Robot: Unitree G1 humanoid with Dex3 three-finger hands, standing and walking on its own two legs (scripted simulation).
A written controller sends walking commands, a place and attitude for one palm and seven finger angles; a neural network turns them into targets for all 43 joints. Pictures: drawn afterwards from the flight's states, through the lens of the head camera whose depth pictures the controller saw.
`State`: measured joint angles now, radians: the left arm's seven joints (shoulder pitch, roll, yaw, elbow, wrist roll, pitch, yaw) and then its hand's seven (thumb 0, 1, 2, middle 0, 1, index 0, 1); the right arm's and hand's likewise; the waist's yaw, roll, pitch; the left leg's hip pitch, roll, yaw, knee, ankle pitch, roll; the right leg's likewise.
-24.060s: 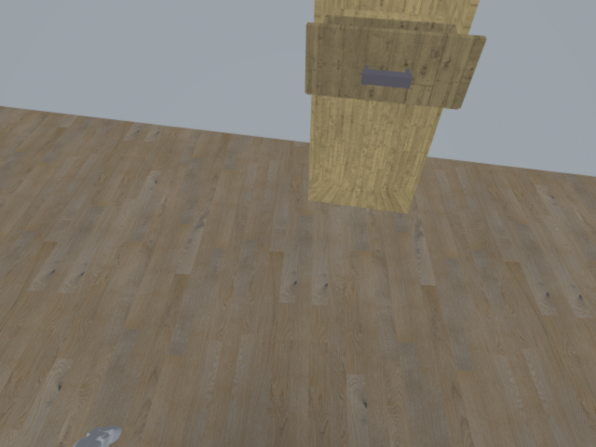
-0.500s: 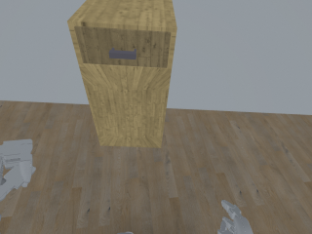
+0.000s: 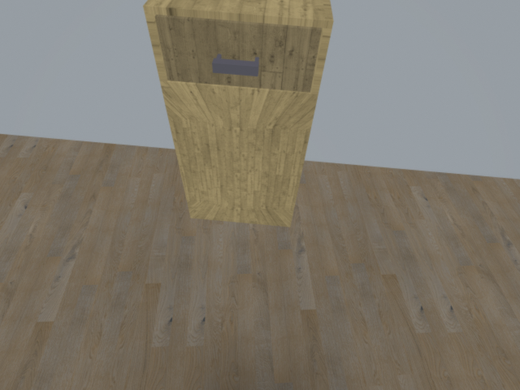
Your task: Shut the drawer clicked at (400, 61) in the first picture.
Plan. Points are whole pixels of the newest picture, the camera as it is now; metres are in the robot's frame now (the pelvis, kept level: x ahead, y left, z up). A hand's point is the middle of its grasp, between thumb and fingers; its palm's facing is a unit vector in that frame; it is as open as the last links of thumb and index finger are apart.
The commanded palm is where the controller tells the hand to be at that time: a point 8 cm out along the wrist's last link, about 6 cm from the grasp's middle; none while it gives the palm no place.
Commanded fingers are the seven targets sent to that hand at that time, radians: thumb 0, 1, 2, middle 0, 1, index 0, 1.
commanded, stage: let the arm hang, fingers relaxed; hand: left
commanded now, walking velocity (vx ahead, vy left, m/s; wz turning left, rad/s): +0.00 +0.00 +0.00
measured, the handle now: (236, 63) +0.88 +0.13 +0.04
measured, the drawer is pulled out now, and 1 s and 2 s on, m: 0.00 0.00 0.00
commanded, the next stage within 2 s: look to check the result in 0.68 s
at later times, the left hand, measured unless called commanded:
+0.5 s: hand out of the picture +0.04 +0.18 -0.17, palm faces +0.00 -0.98 -0.21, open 7.3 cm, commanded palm none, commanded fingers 0.00 0.90 0.90 -0.20 -0.30 -0.20 -0.30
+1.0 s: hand out of the picture +0.06 +0.20 -0.16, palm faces -0.02 -0.96 -0.26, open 7.4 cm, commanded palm none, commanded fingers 0.00 0.90 0.90 -0.20 -0.30 -0.20 -0.30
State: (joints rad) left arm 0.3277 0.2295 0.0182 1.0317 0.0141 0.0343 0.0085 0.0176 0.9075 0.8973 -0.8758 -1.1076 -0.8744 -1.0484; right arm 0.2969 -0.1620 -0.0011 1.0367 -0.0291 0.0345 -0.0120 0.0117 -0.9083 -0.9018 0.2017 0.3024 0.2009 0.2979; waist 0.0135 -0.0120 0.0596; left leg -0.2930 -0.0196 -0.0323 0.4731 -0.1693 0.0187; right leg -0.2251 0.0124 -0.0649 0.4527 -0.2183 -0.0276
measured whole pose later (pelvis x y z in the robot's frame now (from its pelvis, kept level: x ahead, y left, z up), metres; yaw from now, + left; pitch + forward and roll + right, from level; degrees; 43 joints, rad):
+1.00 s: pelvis +0.03 +0.00 +0.01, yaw -2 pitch -1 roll +0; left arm 0.18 0.23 0.01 1.15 0.00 -0.01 0.02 0.01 0.91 0.90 -0.20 -0.30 -0.20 -0.30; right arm 0.20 -0.22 -0.02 1.15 -0.02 0.00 -0.02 0.01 -0.91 -0.90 0.20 0.30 0.20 0.30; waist 0.00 0.02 0.07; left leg -0.18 -0.01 -0.01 0.38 -0.17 0.01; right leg -0.13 0.02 -0.04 0.37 -0.21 -0.03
